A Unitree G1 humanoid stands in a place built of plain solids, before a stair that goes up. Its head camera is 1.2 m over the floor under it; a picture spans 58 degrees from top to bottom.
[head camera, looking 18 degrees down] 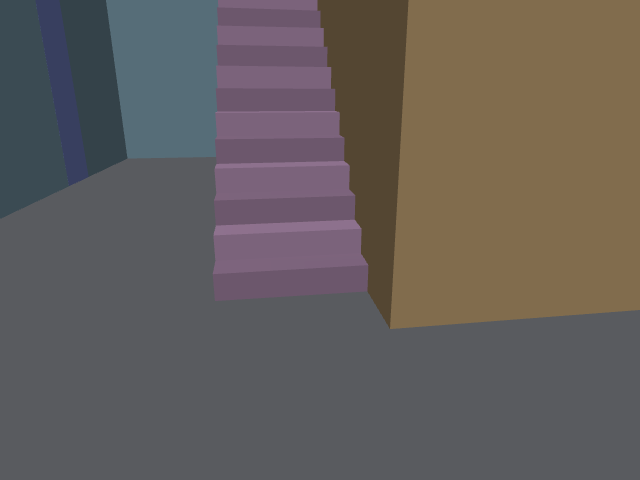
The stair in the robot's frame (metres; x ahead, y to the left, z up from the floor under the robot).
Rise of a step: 0.18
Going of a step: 0.21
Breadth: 1.08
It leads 8 degrees to the left of straight ahead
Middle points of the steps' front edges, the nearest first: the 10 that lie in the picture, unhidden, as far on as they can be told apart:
2.54 0.12 0.18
2.74 0.15 0.37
2.95 0.19 0.55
3.16 0.22 0.73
3.36 0.25 0.92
3.57 0.28 1.10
3.78 0.31 1.28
3.98 0.34 1.47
4.19 0.37 1.65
4.39 0.40 1.83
